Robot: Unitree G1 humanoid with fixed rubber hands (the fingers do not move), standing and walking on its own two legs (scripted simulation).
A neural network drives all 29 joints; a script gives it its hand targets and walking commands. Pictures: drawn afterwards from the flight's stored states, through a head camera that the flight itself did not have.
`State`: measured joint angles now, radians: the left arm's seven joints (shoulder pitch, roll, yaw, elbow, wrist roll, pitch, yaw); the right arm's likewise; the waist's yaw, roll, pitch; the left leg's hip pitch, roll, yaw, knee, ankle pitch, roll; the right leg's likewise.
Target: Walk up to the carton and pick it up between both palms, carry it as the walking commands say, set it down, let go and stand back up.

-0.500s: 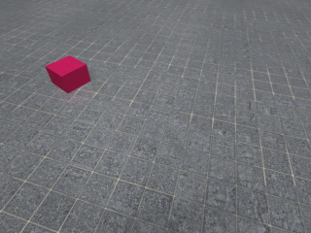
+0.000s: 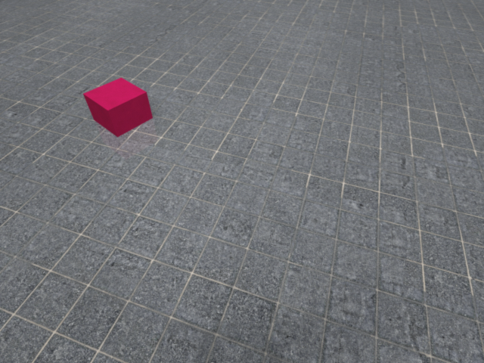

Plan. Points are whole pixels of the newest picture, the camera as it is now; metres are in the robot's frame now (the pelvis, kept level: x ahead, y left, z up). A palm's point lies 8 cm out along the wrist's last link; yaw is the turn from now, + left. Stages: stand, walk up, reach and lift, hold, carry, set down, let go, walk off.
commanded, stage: walk up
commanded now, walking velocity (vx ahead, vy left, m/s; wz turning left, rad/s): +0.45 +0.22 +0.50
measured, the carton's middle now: (119, 106) +1.81 +0.78 -0.67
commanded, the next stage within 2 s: none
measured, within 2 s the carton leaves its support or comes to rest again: neither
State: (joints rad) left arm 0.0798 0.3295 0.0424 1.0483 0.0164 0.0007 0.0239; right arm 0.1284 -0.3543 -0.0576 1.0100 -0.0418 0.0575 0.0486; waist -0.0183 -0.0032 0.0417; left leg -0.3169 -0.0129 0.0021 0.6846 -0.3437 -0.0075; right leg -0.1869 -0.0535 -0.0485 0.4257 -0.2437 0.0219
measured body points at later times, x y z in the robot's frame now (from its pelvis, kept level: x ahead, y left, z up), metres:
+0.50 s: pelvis +0.17 +0.14 +0.00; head +0.18 +0.16 +0.45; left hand +0.27 +0.40 -0.14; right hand +0.19 -0.10 -0.15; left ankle +0.11 +0.24 -0.74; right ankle +0.22 +0.02 -0.68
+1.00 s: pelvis +0.45 +0.19 +0.00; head +0.48 +0.19 +0.45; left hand +0.29 +0.38 -0.14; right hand +0.66 +0.00 -0.14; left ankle +0.48 +0.36 -0.67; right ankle +0.42 +0.08 -0.74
